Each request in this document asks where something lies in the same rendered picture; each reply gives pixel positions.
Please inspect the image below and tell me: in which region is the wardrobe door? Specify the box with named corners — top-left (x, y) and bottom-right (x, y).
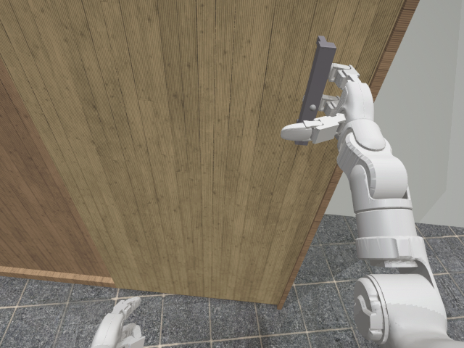
top-left (0, 0), bottom-right (404, 305)
top-left (0, 57), bottom-right (111, 277)

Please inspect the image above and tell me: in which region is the handle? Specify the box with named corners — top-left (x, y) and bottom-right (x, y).
top-left (294, 36), bottom-right (336, 146)

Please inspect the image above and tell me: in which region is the right robot forearm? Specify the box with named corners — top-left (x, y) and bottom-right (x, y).
top-left (336, 119), bottom-right (447, 331)

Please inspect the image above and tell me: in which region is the robot right upper arm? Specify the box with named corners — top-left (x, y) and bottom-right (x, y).
top-left (354, 274), bottom-right (464, 348)

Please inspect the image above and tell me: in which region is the robot left hand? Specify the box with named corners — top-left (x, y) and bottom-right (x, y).
top-left (91, 297), bottom-right (145, 348)

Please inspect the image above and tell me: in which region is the robot right hand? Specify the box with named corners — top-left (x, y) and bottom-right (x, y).
top-left (281, 63), bottom-right (374, 144)

